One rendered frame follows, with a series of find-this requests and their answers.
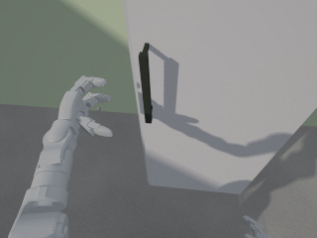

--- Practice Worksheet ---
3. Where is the fridge door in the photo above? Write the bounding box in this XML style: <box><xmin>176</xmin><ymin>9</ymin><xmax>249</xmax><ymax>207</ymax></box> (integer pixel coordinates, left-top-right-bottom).
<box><xmin>126</xmin><ymin>0</ymin><xmax>317</xmax><ymax>194</ymax></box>

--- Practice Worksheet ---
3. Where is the robot left upper arm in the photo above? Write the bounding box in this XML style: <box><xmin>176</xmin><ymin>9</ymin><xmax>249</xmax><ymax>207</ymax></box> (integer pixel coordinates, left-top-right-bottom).
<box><xmin>11</xmin><ymin>211</ymin><xmax>69</xmax><ymax>238</ymax></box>

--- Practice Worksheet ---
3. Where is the robot left hand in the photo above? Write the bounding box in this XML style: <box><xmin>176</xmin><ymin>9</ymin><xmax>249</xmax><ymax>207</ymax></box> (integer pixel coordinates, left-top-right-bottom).
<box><xmin>57</xmin><ymin>75</ymin><xmax>113</xmax><ymax>137</ymax></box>

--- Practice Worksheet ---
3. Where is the robot right hand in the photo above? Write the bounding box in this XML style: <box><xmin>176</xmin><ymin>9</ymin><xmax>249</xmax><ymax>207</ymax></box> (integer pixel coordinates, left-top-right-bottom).
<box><xmin>243</xmin><ymin>215</ymin><xmax>270</xmax><ymax>238</ymax></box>

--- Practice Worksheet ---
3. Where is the robot left forearm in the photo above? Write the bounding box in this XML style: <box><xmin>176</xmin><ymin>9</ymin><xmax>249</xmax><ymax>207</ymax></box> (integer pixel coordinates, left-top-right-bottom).
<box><xmin>8</xmin><ymin>119</ymin><xmax>79</xmax><ymax>238</ymax></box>

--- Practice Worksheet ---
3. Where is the handle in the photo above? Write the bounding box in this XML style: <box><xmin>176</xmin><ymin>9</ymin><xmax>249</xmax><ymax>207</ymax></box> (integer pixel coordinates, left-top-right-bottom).
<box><xmin>138</xmin><ymin>43</ymin><xmax>153</xmax><ymax>124</ymax></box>

